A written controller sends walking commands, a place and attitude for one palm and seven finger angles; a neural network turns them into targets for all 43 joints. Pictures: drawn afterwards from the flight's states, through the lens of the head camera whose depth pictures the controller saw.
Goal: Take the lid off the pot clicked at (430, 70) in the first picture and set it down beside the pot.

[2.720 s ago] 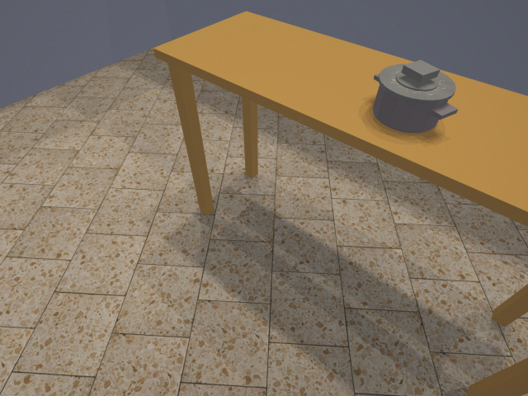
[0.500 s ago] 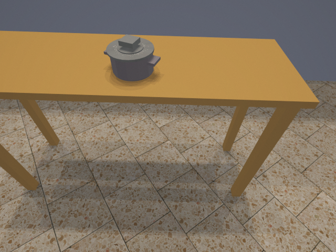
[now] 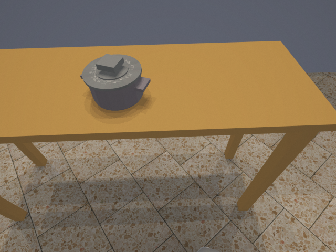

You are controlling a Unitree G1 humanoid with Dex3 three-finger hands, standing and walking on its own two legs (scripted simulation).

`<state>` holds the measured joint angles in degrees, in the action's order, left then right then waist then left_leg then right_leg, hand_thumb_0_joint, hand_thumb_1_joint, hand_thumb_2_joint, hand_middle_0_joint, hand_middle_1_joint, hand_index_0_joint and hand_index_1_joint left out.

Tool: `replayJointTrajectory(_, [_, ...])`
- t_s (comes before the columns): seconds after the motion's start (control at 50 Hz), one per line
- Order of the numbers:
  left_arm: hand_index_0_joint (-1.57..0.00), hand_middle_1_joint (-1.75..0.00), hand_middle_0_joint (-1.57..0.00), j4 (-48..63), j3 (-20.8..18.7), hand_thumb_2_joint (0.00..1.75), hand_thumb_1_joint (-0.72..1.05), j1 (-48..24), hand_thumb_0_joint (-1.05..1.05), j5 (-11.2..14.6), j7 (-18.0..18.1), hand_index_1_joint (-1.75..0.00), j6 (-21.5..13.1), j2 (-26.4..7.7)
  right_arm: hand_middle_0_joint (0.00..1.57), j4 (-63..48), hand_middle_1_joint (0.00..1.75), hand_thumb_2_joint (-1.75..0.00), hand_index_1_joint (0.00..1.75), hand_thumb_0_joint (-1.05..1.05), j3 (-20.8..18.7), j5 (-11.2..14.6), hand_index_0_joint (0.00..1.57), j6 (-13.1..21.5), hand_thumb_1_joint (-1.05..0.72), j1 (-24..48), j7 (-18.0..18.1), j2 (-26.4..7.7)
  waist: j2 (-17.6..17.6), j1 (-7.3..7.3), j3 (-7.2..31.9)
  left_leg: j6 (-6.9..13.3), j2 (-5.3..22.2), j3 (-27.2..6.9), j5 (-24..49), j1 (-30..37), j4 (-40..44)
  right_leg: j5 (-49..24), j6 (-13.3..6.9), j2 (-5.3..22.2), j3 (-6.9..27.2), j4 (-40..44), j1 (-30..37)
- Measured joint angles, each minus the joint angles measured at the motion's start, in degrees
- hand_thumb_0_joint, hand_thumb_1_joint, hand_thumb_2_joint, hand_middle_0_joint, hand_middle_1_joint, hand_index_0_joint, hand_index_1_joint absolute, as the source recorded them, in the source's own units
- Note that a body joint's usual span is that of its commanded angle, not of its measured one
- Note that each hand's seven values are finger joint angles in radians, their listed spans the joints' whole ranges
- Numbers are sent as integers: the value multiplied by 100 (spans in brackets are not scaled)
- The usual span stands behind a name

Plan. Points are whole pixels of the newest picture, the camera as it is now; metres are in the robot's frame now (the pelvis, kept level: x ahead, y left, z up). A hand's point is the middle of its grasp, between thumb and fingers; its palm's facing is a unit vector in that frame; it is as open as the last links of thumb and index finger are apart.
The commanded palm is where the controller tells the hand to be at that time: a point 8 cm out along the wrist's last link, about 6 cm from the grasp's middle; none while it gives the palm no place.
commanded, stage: come to a stop and stand still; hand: left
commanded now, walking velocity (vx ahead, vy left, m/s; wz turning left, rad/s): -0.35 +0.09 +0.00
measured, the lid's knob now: (110, 63) +0.55 +0.17 +0.16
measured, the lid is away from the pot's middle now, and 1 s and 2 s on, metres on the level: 0.00 0.00 0.00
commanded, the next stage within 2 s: look again from close up in 0.86 s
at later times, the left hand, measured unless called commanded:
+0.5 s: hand out of the picture +0.05 +0.25 -0.18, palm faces +0.06 -0.96 -0.27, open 7.4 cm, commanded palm none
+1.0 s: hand out of the picture +0.01 +0.23 -0.17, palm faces +0.02 -0.98 -0.22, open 7.4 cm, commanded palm none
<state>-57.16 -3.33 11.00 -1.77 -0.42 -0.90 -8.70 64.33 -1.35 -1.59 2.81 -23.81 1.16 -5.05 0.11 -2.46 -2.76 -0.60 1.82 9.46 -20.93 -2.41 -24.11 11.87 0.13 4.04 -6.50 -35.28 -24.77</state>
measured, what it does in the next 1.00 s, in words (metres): steps on the spot: right foot, then left foot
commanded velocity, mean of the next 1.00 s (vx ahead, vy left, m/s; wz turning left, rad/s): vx -0.04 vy -0.03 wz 0.00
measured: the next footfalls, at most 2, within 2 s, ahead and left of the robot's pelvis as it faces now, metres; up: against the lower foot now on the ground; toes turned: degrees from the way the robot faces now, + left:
right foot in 0.02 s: +0.12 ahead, -0.08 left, +0.00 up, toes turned -1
left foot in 0.44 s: +0.06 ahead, +0.15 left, +0.00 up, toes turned +0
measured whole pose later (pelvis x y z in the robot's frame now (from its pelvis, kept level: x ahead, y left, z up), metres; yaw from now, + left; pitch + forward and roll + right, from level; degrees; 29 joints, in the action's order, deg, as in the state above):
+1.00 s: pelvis +0.02 +0.05 -0.01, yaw -1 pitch +0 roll +0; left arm -55.8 -0.6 22.2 -1.3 1.1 1.8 -8.0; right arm 56.0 -2.2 -1.8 -1.2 -20.7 1.9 -10.3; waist 2.2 -0.6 0.9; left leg 1.6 -0.9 1.7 -18.9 -17.5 -36.5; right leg 12.5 0.1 0.8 0.6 -35.0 -22.7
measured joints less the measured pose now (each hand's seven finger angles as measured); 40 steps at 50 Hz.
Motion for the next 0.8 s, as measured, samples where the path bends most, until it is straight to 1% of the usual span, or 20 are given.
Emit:
replayJointTrajectory(0.02, [-19,-29,-20,30,20,90,92,-11,1,-4,7,-30,-57,-8,20,18,30,-90,30,0,-3,16,20,-14,-90,-48,5,4,-18,-12,4,-49,13,-24,-212,-39,-280,-342,-35,-15,-1,278,203])
replayJointTrajectory(0.04, [-19,-29,-20,10,26,90,92,-61,1,-7,43,-30,-129,25,20,56,30,-90,30,0,-9,44,20,-46,-90,-27,9,-22,44,9,-16,-68,98,-71,-426,-173,-701,-376,-117,-63,-31,185,210])
replayJointTrajectory(0.06, [-19,-29,-20,-13,54,90,91,-125,0,8,77,-30,-171,81,20,81,30,-90,30,0,-22,74,20,-100,-90,46,27,-69,152,0,-72,-69,170,-219,-662,-364,-1212,-189,-216,-120,-107,15,214])
replayJointTrajectory(0.08, [-19,-29,-20,-27,93,90,91,-168,0,24,103,-30,-198,127,20,90,30,-90,30,0,-39,103,20,-165,-90,135,50,-113,223,-5,-104,-74,180,-375,-905,-589,-1718,-3,-296,-153,-172,-62,248])
replayJointTrajectory(0.12, [-19,-29,-20,-31,145,90,91,-217,0,36,174,-30,-186,184,20,56,30,-90,30,0,-87,142,20,-302,-90,353,96,-176,222,32,-128,-90,104,-576,-1177,-1043,-2560,160,-377,-162,-219,-14,347])
replayJointTrajectory(0.18, [-20,-30,-20,45,90,90,93,-306,-1,47,308,-30,-114,189,20,-101,30,-90,30,0,-165,128,19,-452,-91,747,123,-291,174,133,-168,-153,12,-736,-1115,-1683,-3319,51,-364,-148,-252,233,471])
replayJointTrajectory(0.24, [-20,-30,-21,107,70,90,93,-340,-1,17,341,-30,-4,121,20,-362,30,-90,30,0,-244,87,19,-569,-91,1155,88,-447,126,223,-191,-226,-49,-802,-866,-2202,-3698,-82,-349,-110,-232,408,486])
replayJointTrajectory(0.3, [-20,-30,-21,140,58,90,92,-298,-1,-8,340,-30,91,15,20,-646,30,-90,30,0,-290,62,19,-612,-91,1512,40,-589,67,284,-218,-269,-71,-830,-651,-2418,-3606,-202,-287,-53,-173,505,463])
replayJointTrajectory(0.36, [-20,-30,-21,168,29,90,91,-212,0,-39,307,-30,174,-131,20,-876,30,-90,30,0,-290,68,19,-576,-91,1736,-2,-659,-29,343,-209,-249,-49,-818,-542,-2307,-3088,-290,-207,9,-113,522,412])
replayJointTrajectory(0.38, [-20,-30,-21,174,17,90,91,-178,0,-48,293,-30,197,-185,20,-933,30,-90,30,0,-282,71,19,-548,-91,1773,-14,-668,-64,361,-197,-229,-37,-806,-503,-2202,-2833,-310,-175,28,-101,511,393])
replayJointTrajectory(0.42, [-20,-30,-21,214,117,90,91,-25,0,-43,319,-30,202,-311,20,-1150,30,-90,30,0,-260,44,19,-486,-91,1741,-46,-694,-122,361,-159,-85,-136,-924,-267,-1754,-1892,-238,-101,106,-30,248,292])
replayJointTrajectory(0.44, [-20,-30,-21,268,160,90,91,103,0,-17,326,-30,244,-330,20,-1306,30,-90,30,0,-255,15,19,-442,-91,1645,-54,-748,-22,322,-36,7,-100,-1015,-93,-1564,-1392,-138,-52,92,-55,35,181])
replayJointTrajectory(0.46, [-20,-30,-21,294,183,90,91,178,0,8,318,-30,286,-362,20,-1393,30,-90,30,0,-261,-18,19,-413,-91,1598,-38,-761,7,313,3,62,-116,-1016,271,-1561,-1365,-2,-2,100,-11,-177,121])
replayJointTrajectory(0.48, [-20,-30,-21,316,180,90,90,262,0,21,298,-30,318,-404,20,-1435,30,-90,30,0,-241,-42,19,-428,-91,1572,-21,-737,-40,359,11,100,-155,-927,291,-1535,-1507,176,24,87,146,-308,126])
replayJointTrajectory(0.52, [-20,-30,-20,331,187,90,90,489,0,-9,246,-30,386,-437,20,-1485,30,-90,30,0,-175,-62,19,-496,-91,1486,-32,-721,-30,416,140,159,-176,-783,117,-1443,-1628,535,26,-10,429,-467,148])
replayJointTrajectory(0.56, [-20,-29,-20,352,199,90,90,739,1,-43,184,-30,411,-441,20,-1492,30,-90,30,0,-115,-67,19,-549,-91,1419,-40,-726,49,445,276,206,-167,-693,14,-1385,-1650,693,46,-122,507,-550,218])
replayJointTrajectory(0.6, [-20,-29,-20,366,187,90,90,957,1,-61,139,-30,404,-442,20,-1477,30,-90,30,0,-70,-62,19,-583,-90,1383,-35,-721,112,473,338,236,-147,-626,-35,-1390,-1705,613,30,-259,585,-470,305])
replayJointTrajectory(0.66, [-19,-29,-20,351,173,90,90,1198,1,-70,97,-30,412,-402,20,-1442,30,-90,30,0,-44,-55,20,-600,-90,1283,-4,-715,240,467,324,258,-104,-646,-65,-1398,-1774,435,-12,-367,652,-373,366])
replayJointTrajectory(0.8, [-19,-29,-20,294,162,90,90,1571,1,-49,55,-30,398,-263,20,-1270,30,-90,30,1,-62,-54,20,-564,-90,880,62,-659,331,413,329,227,-81,-655,-47,-1437,-1700,119,-38,-431,701,-198,354])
